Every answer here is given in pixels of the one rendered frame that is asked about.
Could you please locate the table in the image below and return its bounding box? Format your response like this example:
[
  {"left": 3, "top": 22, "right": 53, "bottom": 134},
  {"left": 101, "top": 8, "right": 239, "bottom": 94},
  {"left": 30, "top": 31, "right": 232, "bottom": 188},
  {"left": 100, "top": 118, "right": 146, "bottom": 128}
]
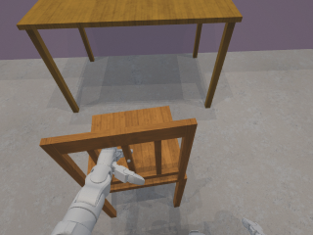
[{"left": 16, "top": 0, "right": 243, "bottom": 113}]

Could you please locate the chair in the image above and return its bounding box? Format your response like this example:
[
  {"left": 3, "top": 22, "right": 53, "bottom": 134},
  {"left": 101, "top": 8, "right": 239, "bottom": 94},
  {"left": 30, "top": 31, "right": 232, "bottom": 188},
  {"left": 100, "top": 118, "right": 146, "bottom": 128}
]
[{"left": 39, "top": 106, "right": 198, "bottom": 218}]

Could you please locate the robot left forearm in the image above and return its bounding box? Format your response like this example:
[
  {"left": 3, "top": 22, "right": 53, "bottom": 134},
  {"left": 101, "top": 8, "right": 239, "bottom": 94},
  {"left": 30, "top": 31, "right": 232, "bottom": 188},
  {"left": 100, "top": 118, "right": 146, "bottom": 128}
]
[{"left": 51, "top": 164, "right": 112, "bottom": 235}]

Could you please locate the right robot hand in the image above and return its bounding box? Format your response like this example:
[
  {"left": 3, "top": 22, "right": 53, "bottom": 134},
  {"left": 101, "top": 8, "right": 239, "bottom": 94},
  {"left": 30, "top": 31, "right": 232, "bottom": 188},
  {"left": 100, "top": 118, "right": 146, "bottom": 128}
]
[{"left": 242, "top": 218, "right": 267, "bottom": 235}]

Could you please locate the robot right shin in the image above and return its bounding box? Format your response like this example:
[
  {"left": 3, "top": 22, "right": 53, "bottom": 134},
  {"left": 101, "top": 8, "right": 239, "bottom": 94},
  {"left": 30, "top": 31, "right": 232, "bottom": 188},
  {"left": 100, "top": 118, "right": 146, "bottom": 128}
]
[{"left": 189, "top": 230, "right": 199, "bottom": 234}]

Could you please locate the left robot hand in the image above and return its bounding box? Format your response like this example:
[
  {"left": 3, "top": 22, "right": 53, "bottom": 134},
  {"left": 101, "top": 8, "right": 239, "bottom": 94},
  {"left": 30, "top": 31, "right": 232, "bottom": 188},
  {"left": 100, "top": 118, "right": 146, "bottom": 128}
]
[{"left": 97, "top": 147, "right": 145, "bottom": 185}]

